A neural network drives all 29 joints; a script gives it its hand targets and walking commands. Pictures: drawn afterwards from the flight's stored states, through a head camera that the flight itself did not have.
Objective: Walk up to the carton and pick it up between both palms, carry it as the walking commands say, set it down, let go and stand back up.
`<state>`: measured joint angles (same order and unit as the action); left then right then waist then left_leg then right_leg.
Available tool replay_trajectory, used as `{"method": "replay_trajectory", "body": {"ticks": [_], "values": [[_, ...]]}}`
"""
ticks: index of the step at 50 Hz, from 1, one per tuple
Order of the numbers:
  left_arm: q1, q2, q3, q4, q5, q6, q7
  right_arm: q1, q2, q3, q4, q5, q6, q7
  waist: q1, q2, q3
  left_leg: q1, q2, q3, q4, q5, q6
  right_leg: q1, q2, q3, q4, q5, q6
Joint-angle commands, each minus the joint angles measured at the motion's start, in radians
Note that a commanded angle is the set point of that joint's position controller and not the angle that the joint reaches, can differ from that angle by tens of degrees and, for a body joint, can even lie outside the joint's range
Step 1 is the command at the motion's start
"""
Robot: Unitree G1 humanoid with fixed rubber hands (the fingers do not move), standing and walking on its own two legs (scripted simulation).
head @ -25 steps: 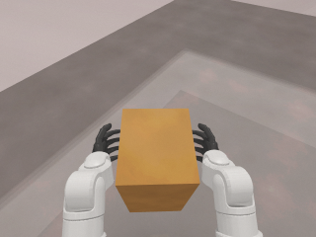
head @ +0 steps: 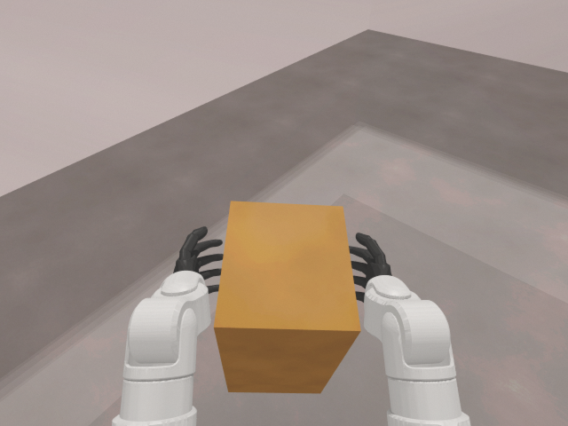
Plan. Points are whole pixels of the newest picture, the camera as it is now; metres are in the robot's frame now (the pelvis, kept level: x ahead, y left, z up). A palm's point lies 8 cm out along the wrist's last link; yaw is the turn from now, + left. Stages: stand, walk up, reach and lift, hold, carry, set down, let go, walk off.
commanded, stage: carry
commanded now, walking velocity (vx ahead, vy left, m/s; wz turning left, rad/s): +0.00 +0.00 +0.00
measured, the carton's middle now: (280, 307) +0.30 +0.00 +0.02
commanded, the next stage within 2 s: none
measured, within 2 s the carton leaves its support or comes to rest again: neither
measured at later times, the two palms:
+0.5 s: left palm (206, 297) +0.28 +0.10 +0.09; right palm (388, 286) +0.29 -0.14 +0.08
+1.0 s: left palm (166, 370) +0.18 +0.13 +0.09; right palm (354, 289) +0.28 -0.09 +0.10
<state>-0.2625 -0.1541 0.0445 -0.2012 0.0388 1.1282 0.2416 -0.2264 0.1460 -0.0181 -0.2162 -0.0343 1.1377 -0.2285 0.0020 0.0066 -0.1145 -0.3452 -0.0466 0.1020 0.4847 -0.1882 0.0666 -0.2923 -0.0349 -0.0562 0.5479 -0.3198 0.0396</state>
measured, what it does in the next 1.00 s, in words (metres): steps to the right, turning left: left foot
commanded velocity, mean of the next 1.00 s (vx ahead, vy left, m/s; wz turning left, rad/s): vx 0.00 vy -0.17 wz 0.52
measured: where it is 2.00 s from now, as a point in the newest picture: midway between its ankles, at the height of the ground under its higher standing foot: outside the picture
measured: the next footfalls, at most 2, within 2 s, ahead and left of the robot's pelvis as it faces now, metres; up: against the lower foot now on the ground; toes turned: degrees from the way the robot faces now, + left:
left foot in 0.80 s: +0.00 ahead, +0.05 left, +0.00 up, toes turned +25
right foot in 1.14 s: +0.07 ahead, -0.25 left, +0.00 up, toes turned +27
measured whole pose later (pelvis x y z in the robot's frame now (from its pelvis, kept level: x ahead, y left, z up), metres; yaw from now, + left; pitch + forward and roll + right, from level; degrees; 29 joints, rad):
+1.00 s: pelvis -0.04 -0.10 +0.00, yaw +24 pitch +3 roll -2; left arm -0.29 -0.16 0.04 -0.27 0.04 1.11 0.24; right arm -0.25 0.15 -0.04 -0.30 -0.04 1.14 -0.23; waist 0.00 0.01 0.00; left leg -0.41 0.05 -0.01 0.54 -0.18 -0.01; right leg -0.53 -0.04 -0.05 0.97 -0.45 0.07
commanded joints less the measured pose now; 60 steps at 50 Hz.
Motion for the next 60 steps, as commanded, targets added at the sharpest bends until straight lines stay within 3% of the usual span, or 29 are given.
{"method": "replay_trajectory", "body": {"ticks": [1,3,6,13,16,19,20,22,23,26,27,28,30,35,38,39,40,41,42,43,45,49,50,52,54,56,57,59,60], "values": [[-0.310,-0.981,-0.431,-0.079,-0.228,-0.013,-0.131,-0.360,0.960,0.457,-0.115,0.215,-0.023,0.104,-0.016,-0.111,-0.241,0.085,0.145,-0.148,-0.082,-0.053,-0.060,0.143,-0.157,0.172,-0.202,0.124,-0.049],[-0.268,-1.005,-0.385,-0.022,-0.220,-0.019,-0.136,-0.417,0.964,0.476,-0.163,0.231,-0.019,0.102,-0.021,-0.205,-0.215,0.085,0.131,-0.133,-0.029,-0.004,-0.048,0.093,-0.189,0.180,-0.209,0.255,-0.074],[-0.286,-0.965,-0.375,-0.027,-0.186,-0.005,-0.126,-0.410,0.951,0.475,-0.116,0.237,-0.001,0.108,-0.019,-0.051,-0.185,0.113,0.129,-0.118,-0.035,-0.009,-0.060,0.053,-0.184,0.169,-0.216,0.207,-0.074],[-0.233,-0.984,-0.354,-0.003,-0.182,-0.007,-0.118,-0.428,0.953,0.468,-0.138,0.244,-0.002,0.103,-0.013,-0.080,-0.240,0.097,0.194,-0.132,0.032,0.236,-0.067,0.135,-0.129,0.052,-0.074,0.411,-0.064],[-0.304,-0.993,-0.408,-0.073,-0.203,-0.008,-0.109,-0.361,0.959,0.426,-0.083,0.234,-0.001,0.110,-0.010,0.135,-0.285,0.108,0.216,-0.180,0.037,0.400,-0.056,0.109,-0.119,0.019,0.039,0.302,-0.051],[-0.338,-1.050,-0.439,-0.074,-0.215,-0.003,-0.116,-0.440,0.974,0.427,-0.119,0.246,-0.011,0.126,-0.019,0.218,-0.268,0.160,0.331,-0.404,-0.051,0.307,0.013,-0.051,-0.019,-0.010,0.104,0.011,-0.027],[-0.362,-0.999,-0.431,-0.076,-0.206,-0.001,-0.118,-0.373,0.959,0.419,-0.063,0.215,0.000,0.126,-0.021,0.087,-0.231,0.134,0.341,-0.439,-0.087,0.248,0.023,-0.057,-0.002,-0.009,0.115,-0.035,-0.023],[-0.334,-1.026,-0.443,-0.092,-0.234,-0.012,-0.127,-0.385,0.972,0.421,-0.105,0.213,-0.014,0.120,-0.006,0.150,-0.297,0.120,0.292,-0.364,-0.025,0.203,-0.009,0.044,-0.017,0.011,0.007,-0.034,-0.039],[-0.363,-1.045,-0.451,-0.098,-0.244,-0.010,-0.128,-0.424,0.991,0.432,-0.142,0.214,-0.017,0.114,-0.010,0.054,-0.256,0.042,0.235,-0.325,0.026,0.174,-0.021,0.094,-0.036,0.015,-0.020,0.070,-0.050],[-0.318,-1.052,-0.453,-0.095,-0.246,-0.032,-0.140,-0.432,0.970,0.449,-0.217,0.208,-0.035,0.112,0.013,-0.207,-0.215,-0.262,0.052,-0.077,0.405,-0.272,-0.089,0.251,-0.311,0.215,-0.183,0.389,-0.189],[-0.300,-1.041,-0.443,-0.102,-0.229,-0.029,-0.136,-0.392,0.986,0.468,-0.177,0.214,-0.019,0.115,0.012,-0.198,-0.237,-0.281,0.061,-0.050,0.550,-0.381,-0.091,0.281,-0.360,0.209,-0.156,0.481,-0.235],[-0.304,-1.079,-0.457,-0.114,-0.237,-0.026,-0.141,-0.441,0.997,0.472,-0.220,0.231,-0.024,0.121,0.010,-0.065,-0.226,-0.269,0.054,-0.030,0.619,-0.393,-0.095,0.244,-0.346,0.185,-0.141,0.535,-0.256],[-0.283,-1.057,-0.446,-0.152,-0.218,-0.034,-0.136,-0.427,1.011,0.485,-0.223,0.256,-0.029,0.134,0.002,-0.058,-0.216,-0.314,0.093,-0.012,0.630,-0.353,-0.103,0.292,-0.309,0.082,-0.078,0.703,-0.233],[-0.277,-1.004,-0.455,-0.198,-0.224,-0.031,-0.134,-0.397,0.976,0.491,-0.252,0.261,-0.026,0.126,0.006,-0.181,-0.272,-0.162,0.059,0.067,0.376,-0.302,-0.093,0.288,-0.239,-0.038,0.008,0.695,-0.185],[-0.273,-0.982,-0.467,-0.175,-0.211,-0.012,-0.125,-0.323,0.961,0.454,-0.159,0.227,-0.008,0.129,-0.012,-0.147,-0.294,-0.026,0.077,0.074,0.072,-0.083,-0.060,0.267,-0.253,-0.100,0.137,0.885,-0.120],[-0.278,-0.999,-0.489,-0.168,-0.224,-0.008,-0.120,-0.306,0.970,0.434,-0.155,0.227,-0.009,0.134,-0.046,-0.078,-0.312,0.169,0.161,-0.053,-0.024,0.101,-0.020,0.102,-0.229,-0.120,0.222,0.784,-0.063],[-0.346,-1.025,-0.509,-0.176,-0.245,-0.011,-0.124,-0.382,0.974,0.429,-0.189,0.229,-0.025,0.134,-0.049,0.069,-0.328,0.325,0.342,-0.290,-0.041,0.498,0.036,-0.123,-0.164,-0.143,0.360,0.404,-0.010],[-0.263,-1.019,-0.507,-0.158,-0.223,-0.004,-0.120,-0.327,0.953,0.417,-0.157,0.217,-0.030,0.132,-0.036,0.372,-0.363,0.499,0.538,-0.647,0.003,1.015,0.174,-0.373,-0.004,-0.111,0.527,-0.279,0.043],[-0.327,-1.013,-0.511,-0.158,-0.225,-0.019,-0.122,-0.357,0.967,0.420,-0.151,0.232,-0.032,0.137,-0.025,0.229,-0.375,0.472,0.502,-0.587,0.008,1.078,0.171,-0.361,-0.027,0.046,0.602,-0.323,0.025],[-0.326,-1.056,-0.514,-0.145,-0.233,-0.024,-0.128,-0.389,0.975,0.428,-0.209,0.234,-0.040,0.142,-0.024,0.117,-0.350,0.471,0.475,-0.474,0.027,0.939,0.150,-0.399,-0.029,0.057,0.609,-0.290,0.024],[-0.325,-1.061,-0.514,-0.193,-0.251,-0.045,-0.132,-0.376,0.983,0.428,-0.219,0.248,-0.048,0.152,-0.025,0.107,-0.311,0.353,0.376,-0.331,-0.002,0.661,0.063,-0.349,-0.043,0.048,0.507,-0.186,0.035],[-0.310,-1.054,-0.503,-0.173,-0.262,-0.047,-0.130,-0.386,0.944,0.428,-0.283,0.239,-0.063,0.140,-0.035,0.097,-0.317,0.275,0.299,-0.309,-0.089,0.286,0.014,-0.216,0.031,-0.024,0.365,-0.129,0.035],[-0.382,-1.048,-0.537,-0.218,-0.271,-0.043,-0.123,-0.362,0.933,0.401,-0.256,0.217,-0.056,0.143,-0.033,0.280,-0.279,0.194,0.296,-0.287,-0.118,0.164,-0.006,-0.186,0.013,-0.013,0.340,-0.098,0.021],[-0.305,-1.011,-0.507,-0.142,-0.240,-0.006,-0.112,-0.288,0.908,0.379,-0.172,0.201,-0.024,0.135,-0.037,0.194,-0.264,0.154,0.292,-0.356,-0.172,0.016,-0.017,-0.129,0.054,-0.038,0.262,-0.116,0.022],[-0.244,-1.042,-0.502,-0.116,-0.260,-0.001,-0.111,-0.313,0.899,0.384,-0.216,0.197,-0.023,0.121,-0.025,0.275,-0.324,0.179,0.282,-0.357,-0.120,0.021,-0.044,-0.073,0.007,0.032,0.100,-0.134,0.016],[-0.249,-1.035,-0.480,-0.124,-0.247,0.004,-0.113,-0.330,0.899,0.419,-0.232,0.208,-0.011,0.119,-0.009,0.174,-0.267,0.017,0.222,-0.323,-0.097,-0.143,-0.067,0.088,0.045,-0.055,-0.128,-0.055,-0.011],[-0.224,-1.015,-0.469,-0.107,-0.235,0.016,-0.117,-0.310,0.886,0.427,-0.215,0.202,0.000,0.120,-0.011,0.047,-0.248,-0.053,0.127,-0.251,0.013,-0.228,-0.081,0.141,-0.028,0.030,-0.236,-0.163,-0.030],[-0.256,-1.000,-0.451,-0.074,-0.227,0.021,-0.114,-0.302,0.893,0.405,-0.133,0.168,0.024,0.106,0.002,-0.302,-0.159,-0.359,-0.025,-0.032,0.500,-0.462,-0.131,0.128,-0.402,0.406,-0.369,-0.015,-0.191],[-0.249,-0.983,-0.441,-0.077,-0.220,0.021,-0.115,-0.310,0.907,0.426,-0.124,0.190,0.025,0.113,0.003,-0.216,-0.129,-0.316,0.040,-0.033,0.718,-0.452,-0.123,0.026,-0.419,0.310,-0.307,0.020,-0.258]]}}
